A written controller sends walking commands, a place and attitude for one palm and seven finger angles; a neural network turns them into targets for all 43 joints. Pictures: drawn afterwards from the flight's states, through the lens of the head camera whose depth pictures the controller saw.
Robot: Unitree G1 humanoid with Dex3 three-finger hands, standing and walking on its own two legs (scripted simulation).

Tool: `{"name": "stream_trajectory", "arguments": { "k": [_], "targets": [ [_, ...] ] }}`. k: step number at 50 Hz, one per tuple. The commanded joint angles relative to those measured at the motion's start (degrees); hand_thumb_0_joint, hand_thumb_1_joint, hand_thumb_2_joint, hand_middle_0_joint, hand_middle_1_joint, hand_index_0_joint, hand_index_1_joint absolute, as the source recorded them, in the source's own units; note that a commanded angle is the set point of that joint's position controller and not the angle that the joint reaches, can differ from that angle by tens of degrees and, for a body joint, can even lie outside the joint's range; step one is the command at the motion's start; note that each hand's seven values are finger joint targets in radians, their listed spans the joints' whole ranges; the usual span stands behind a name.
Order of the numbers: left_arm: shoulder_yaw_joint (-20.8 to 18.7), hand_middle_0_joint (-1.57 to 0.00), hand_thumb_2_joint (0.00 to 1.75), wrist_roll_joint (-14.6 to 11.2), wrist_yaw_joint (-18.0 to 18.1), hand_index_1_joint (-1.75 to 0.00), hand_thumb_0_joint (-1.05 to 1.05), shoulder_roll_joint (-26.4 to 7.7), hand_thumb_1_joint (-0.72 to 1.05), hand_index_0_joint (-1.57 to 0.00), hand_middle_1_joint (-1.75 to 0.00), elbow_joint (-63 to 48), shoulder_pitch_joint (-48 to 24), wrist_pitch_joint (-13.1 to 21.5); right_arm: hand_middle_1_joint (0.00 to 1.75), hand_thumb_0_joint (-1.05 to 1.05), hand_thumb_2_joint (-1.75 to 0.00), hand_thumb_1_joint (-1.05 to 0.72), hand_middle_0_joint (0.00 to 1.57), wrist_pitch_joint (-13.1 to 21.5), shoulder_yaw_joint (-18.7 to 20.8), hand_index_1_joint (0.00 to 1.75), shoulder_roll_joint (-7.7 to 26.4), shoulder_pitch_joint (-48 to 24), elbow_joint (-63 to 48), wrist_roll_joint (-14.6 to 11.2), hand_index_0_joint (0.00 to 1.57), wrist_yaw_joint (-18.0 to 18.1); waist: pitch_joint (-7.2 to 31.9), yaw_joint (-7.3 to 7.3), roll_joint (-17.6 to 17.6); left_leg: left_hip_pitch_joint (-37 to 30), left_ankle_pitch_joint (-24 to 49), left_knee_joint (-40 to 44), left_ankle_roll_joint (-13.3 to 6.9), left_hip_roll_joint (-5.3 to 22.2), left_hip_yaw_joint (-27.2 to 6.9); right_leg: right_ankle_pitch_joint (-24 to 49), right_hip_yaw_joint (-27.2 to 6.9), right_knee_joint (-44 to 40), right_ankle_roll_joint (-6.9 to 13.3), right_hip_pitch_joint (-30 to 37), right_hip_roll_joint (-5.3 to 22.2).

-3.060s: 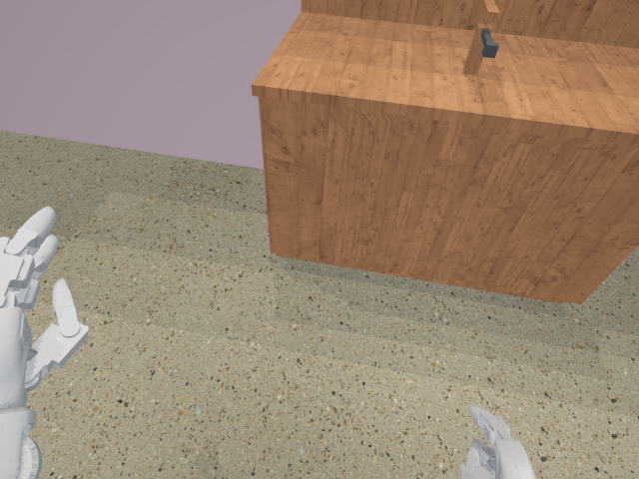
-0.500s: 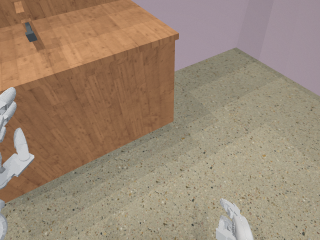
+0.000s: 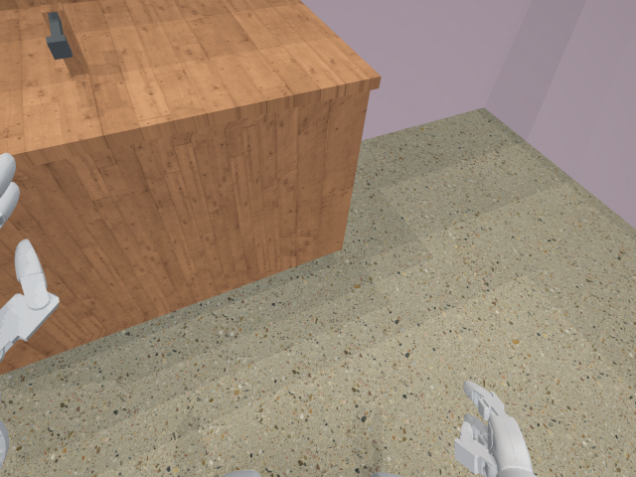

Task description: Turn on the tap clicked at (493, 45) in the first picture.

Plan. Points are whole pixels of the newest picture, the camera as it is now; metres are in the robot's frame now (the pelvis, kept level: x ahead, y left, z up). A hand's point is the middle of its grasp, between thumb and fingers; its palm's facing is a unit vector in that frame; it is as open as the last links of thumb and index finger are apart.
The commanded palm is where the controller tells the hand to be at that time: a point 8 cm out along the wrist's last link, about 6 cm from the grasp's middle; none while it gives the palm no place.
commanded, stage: take the last steps up to it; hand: left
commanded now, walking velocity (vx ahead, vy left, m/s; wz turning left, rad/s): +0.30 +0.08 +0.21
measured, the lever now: (59, 47) +0.73 +0.48 +0.13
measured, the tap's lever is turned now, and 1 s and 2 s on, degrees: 0 0 0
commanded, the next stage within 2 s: none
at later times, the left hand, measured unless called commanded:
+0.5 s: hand (19, 335) +0.20 +0.25 +0.18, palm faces +0.51 -0.77 -0.38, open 7.4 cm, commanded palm +0.14 +0.29 +0.19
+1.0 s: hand (58, 270) +0.26 +0.25 +0.17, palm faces +0.52 -0.76 -0.39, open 7.4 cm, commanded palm +0.20 +0.29 +0.19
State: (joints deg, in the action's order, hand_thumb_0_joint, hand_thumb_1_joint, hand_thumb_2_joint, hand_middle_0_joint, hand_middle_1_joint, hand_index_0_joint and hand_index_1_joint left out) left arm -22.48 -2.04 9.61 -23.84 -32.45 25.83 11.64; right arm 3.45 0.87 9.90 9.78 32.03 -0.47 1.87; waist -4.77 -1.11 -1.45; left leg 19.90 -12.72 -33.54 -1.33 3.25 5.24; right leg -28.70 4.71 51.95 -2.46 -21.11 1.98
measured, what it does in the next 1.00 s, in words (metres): steps on the spot: right foot, then left foot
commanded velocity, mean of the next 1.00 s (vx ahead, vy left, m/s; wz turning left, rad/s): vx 0.30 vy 0.07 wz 0.07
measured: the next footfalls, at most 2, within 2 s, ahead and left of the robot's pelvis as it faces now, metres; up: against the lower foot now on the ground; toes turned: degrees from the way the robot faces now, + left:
right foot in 0.14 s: +0.04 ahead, -0.14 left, +0.00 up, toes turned -5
left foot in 0.50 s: +0.08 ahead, +0.12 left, +0.00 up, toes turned +15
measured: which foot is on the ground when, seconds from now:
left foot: down 0.00-0.16, up 0.18-0.48, down 0.50-0.86, up 0.88-1.00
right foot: up 0.00-0.12, down 0.14-0.50, up 0.52-0.82, down 0.84-1.00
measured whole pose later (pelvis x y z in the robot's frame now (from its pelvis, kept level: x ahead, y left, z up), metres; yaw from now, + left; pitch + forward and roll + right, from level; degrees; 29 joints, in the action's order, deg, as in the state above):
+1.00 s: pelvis +0.08 -0.01 +0.00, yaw +7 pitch -1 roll +0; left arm -18.8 -0.7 8.1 -17.6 -24.7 23.8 12.1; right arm 3.4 -0.3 12.4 11.3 39.5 -0.3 3.0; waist -2.4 1.2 1.6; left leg 27.8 -22.3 -62.8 1.2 3.4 3.1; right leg -15.0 9.1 32.3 2.0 -16.1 3.3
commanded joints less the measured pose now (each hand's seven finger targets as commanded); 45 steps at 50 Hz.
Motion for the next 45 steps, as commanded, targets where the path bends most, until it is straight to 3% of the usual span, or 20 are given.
{"name": "stream_trajectory", "arguments": {
  "k": [1, 6, 7, 8, 9, 10, 12, 15, 19, 23, 24, 25, 26, 27, 30, 33, 40, 41, 43, 45],
  "targets": [
    [-4.47, -0.2, 0.9, -0.89, 0.24, -0.3, 0.0, -5.75, 0.9, -0.2, -0.3, -14.73, 3.62, 3.08, 0.3, 0.0, -0.9, -0.9, 0.2, 3.82, 2.49, 0.3, 8.59, -0.58, -6.9, -0.06, 0.2, -0.22, 12.66, 0.56, 17.36, -6.63, 19.74, 11.52, -6.29, 12.33, -10.91, 3.51, 0.94, -6.43, -0.78, 3.53, -0.72],
    [-4.19, -0.2, 0.9, -0.18, 0.32, -0.3, 0.0, -5.62, 0.9, -0.2, -0.3, -9.17, -2.56, 2.19, 0.3, 0.0, -0.9, -0.9, 0.2, 3.27, 1.73, 0.3, 7.89, -1.37, -6.2, -0.28, 0.2, 1.0, 10.7, 1.37, 11.11, 3.19, -11.41, 8.36, -3.62, 8.05, -7.65, 6.35, 2.85, -25.27, 0.51, 15.32, 0.07],
    [-4.17, -0.2, 0.9, 0.56, 0.37, -0.3, 0.0, -6.93, 0.9, -0.2, -0.3, -7.8, -4.02, 1.87, 0.3, 0.0, -0.9, -0.9, 0.2, 2.59, 1.47, 0.3, 6.74, -0.97, -6.21, -0.25, 0.2, 1.15, 9.36, 0.92, 2.16, 7.47, -17.15, -1.86, -1.33, 3.69, -3.34, 1.72, -6.86, -32.55, 4.03, 14.76, 7.45],
    [-4.28, -0.2, 0.9, 0.34, 0.62, -0.3, 0.0, -8.68, 0.9, -0.2, -0.3, -7.18, -6.02, 1.56, 0.3, 0.0, -0.9, -0.9, 0.2, 2.41, 0.69, 0.3, 4.98, -2.52, -6.69, -0.06, 0.2, 1.4, 6.67, 1.27, -13.14, 15.84, -18.22, -16.39, 1.62, -2.0, 0.71, -1.32, -24.69, -39.27, 9.75, 14.42, 19.62],
    [-4.58, -0.2, 0.9, -0.33, 0.89, -0.3, 0.0, -9.31, 0.9, -0.2, -0.3, -6.31, -7.68, 1.26, 0.3, 0.0, -0.9, -0.9, 0.2, 3.45, 1.46, 0.3, 7.65, -4.67, -6.13, 0.13, 0.2, 1.64, 5.37, 2.52, -15.56, 18.91, -15.66, -28.05, 2.12, -1.24, -3.86, 1.1, -31.17, -41.44, 12.02, 12.22, 24.25],
    [-3.71, -0.2, 0.9, 0.0, 0.71, -0.3, 0.0, -8.16, 0.9, -0.2, -0.3, -5.1, -7.09, 1.61, 0.3, 0.0, -0.9, -0.9, 0.2, 3.57, 1.2, 0.3, 7.43, -4.44, -4.78, 0.42, 0.2, 1.73, 4.11, 1.57, -11.36, 20.37, -12.32, -33.8, 2.75, -0.07, -6.15, 6.14, -29.51, -40.59, 13.07, 12.0, 23.82],
    [-2.9, -0.2, 0.9, 0.39, 0.08, -0.3, 0.0, -6.9, 0.9, -0.2, -0.3, -3.95, -6.98, 2.51, 0.3, 0.0, -0.9, -0.9, 0.2, 2.27, 0.25, 0.3, 6.81, -4.65, -3.19, 0.39, 0.2, 1.95, 4.16, 1.37, -5.66, 19.88, -8.9, -34.54, 3.41, 1.29, -5.78, 17.76, -16.71, -37.71, 10.87, 12.43, 19.97],
    [-2.2, -0.2, 0.9, 1.15, 0.09, -0.3, 0.0, -5.94, 0.9, -0.2, -0.3, -3.06, -6.31, 3.98, 0.3, 0.0, -0.9, -0.9, 0.2, 1.81, 0.75, 0.3, 6.86, -4.21, -3.23, 0.59, 0.2, 2.3, 5.72, 1.35, -6.71, 14.2, -6.04, -22.86, 2.82, 1.61, -1.84, 28.11, -6.49, -35.38, 8.93, 13.77, 17.18],
    [-4.08, -0.2, 0.9, 1.18, 1.23, -0.3, 0.0, -7.09, 0.9, -0.2, -0.3, -7.47, -3.18, 4.3, 0.3, 0.0, -0.9, -0.9, 0.2, 2.63, 1.62, 0.3, 6.29, -3.99, -5.67, 0.75, 0.2, 2.42, 8.56, 3.4, -8.23, 6.99, -7.06, -7.09, 1.42, -0.13, 3.58, 26.05, -6.42, -33.86, 10.06, 16.86, 16.87],
    [-3.86, -0.2, 0.9, 0.86, 2.14, -0.3, 0.0, -6.39, 0.9, -0.2, -0.3, -11.75, -5.23, 4.1, 0.3, 0.0, -0.9, -0.9, 0.2, 3.21, 2.5, 0.3, 6.82, -1.25, -6.45, 0.44, 0.2, 2.87, 12.16, 1.52, -4.66, -7.12, -1.37, 7.66, 1.05, -1.67, 6.16, 19.88, -3.66, -25.38, 7.24, 14.85, 12.61],
    [-3.77, -0.2, 0.9, 0.79, 2.12, -0.3, 0.0, -6.41, 0.9, -0.2, -0.3, -12.5, -6.18, 4.5, 0.3, 0.0, -0.9, -0.9, 0.2, 3.38, 3.2, 0.3, 8.14, -0.13, -6.41, 0.18, 0.2, 3.28, 13.45, 0.32, 2.67, -15.27, 0.38, 10.44, -0.52, 0.86, 1.98, 19.7, -1.53, -15.51, 5.15, 8.97, 9.88],
    [-3.3, -0.2, 0.9, 0.67, 2.09, -0.3, 0.0, -5.6, 0.9, -0.2, -0.3, -13.4, -6.31, 4.92, 0.3, 0.0, -0.9, -0.9, 0.2, 3.32, 3.84, 0.3, 9.99, -0.52, -6.87, 0.0, 0.2, 3.19, 14.25, -0.01, 17.21, -23.03, 7.56, 12.33, -5.44, 11.68, -13.2, 8.9, 3.09, -1.9, 1.76, -3.29, 3.09],
    [-2.8, -0.2, 0.9, 1.01, 1.81, -0.3, 0.0, -6.15, 0.9, -0.2, -0.3, -11.5, -6.99, 5.76, 0.3, 0.0, -0.9, -0.9, 0.2, 3.55, 3.19, 0.3, 9.15, -0.76, -6.97, -0.06, 0.2, 2.65, 13.03, 0.4, 21.4, -22.73, 11.03, 16.23, -10.49, 19.01, -25.41, -8.19, 1.51, 9.47, 1.55, -11.56, 0.16],
    [-4.57, -0.2, 0.9, 1.1, 1.28, -0.3, 0.0, -8.37, 0.9, -0.2, -0.3, -8.38, -6.2, 6.11, 0.3, 0.0, -0.9, -0.9, 0.2, 4.39, 2.81, 0.3, 8.42, -1.6, -5.65, 0.31, 0.2, 2.65, 11.33, 0.35, 19.89, -18.42, 2.79, 17.96, -13.19, 21.4, -29.88, -6.91, -3.04, 15.53, 1.87, -14.78, 1.88],
    [-3.47, -0.2, 0.9, 1.13, 0.4, -0.3, 0.0, -5.94, 0.9, -0.2, -0.3, -10.62, -3.84, 5.97, 0.3, 0.0, -0.9, -0.9, 0.2, 4.96, 3.11, 0.3, 8.25, -1.75, -4.18, -0.44, 0.2, 1.93, 8.4, 0.66, 12.32, -13.67, 2.98, 16.51, -11.96, 16.67, -17.99, 2.07, -2.56, 13.85, 0.9, -16.68, 4.5],
    [-3.62, -0.2, 0.9, 1.0, -0.04, -0.3, 0.0, -5.43, 0.9, -0.2, -0.3, -12.22, -0.7, 6.04, 0.3, 0.0, -0.9, -0.9, 0.2, 5.85, 2.66, 0.3, 8.08, -1.9, -4.14, -0.14, 0.2, 1.54, 9.56, 0.99, 15.01, -8.84, 3.81, 17.16, -8.94, 13.09, -9.21, 6.76, 1.05, 3.48, 0.52, -8.53, 3.36],
    [-3.63, -0.2, 0.9, 1.05, 0.04, -0.3, 0.0, -5.4, 0.9, -0.2, -0.3, -3.38, -3.92, 3.74, 0.3, 0.0, -0.9, -0.9, 0.2, 4.72, 1.39, 0.3, 7.63, -2.33, -3.54, 0.32, 0.2, 2.86, 8.8, 1.32, 9.38, -0.15, -12.36, 9.57, -4.7, 11.1, -4.54, 10.13, 5.72, -22.46, 0.66, 11.74, -0.34],
    [-3.51, -0.2, 0.9, 1.42, 0.06, -0.3, 0.0, -5.89, 0.9, -0.2, -0.3, -2.68, -5.17, 3.39, 0.3, 0.0, -0.9, -0.9, 0.2, 4.35, 1.39, 0.3, 7.4, -2.31, -3.43, 0.37, 0.2, 2.92, 9.19, 1.48, 3.85, 3.21, -14.6, 1.87, -3.35, 8.58, -2.17, 8.84, 1.1, -26.7, 2.14, 15.48, 2.1],
    [-4.46, -0.2, 0.9, 1.26, 0.27, -0.3, 0.0, -8.47, 0.9, -0.2, -0.3, -2.78, -8.38, 2.84, 0.3, 0.0, -0.9, -0.9, 0.2, 4.32, 1.0, 0.3, 6.46, -4.51, -4.94, 0.26, 0.2, 2.45, 7.76, 2.47, -17.81, 20.83, -21.04, -28.2, 0.83, -1.96, 0.54, 0.6, -36.12, -39.95, 13.35, 20.02, 22.5],
    [-4.66, -0.2, 0.9, 0.91, -0.22, -0.3, 0.0, -8.56, 0.9, -0.2, -0.3, -3.27, -9.11, 3.98, 0.3, 0.0, -0.9, -0.9, 0.2, 4.67, 1.61, 0.3, 7.54, -3.44, -2.98, 0.52, 0.2, 1.72, 6.41, 1.6, -11.2, 21.08, -13.16, -36.37, 2.03, 1.24, -6.6, -2.08, -34.25, -40.81, 14.94, 16.0, 22.72]
  ]
}}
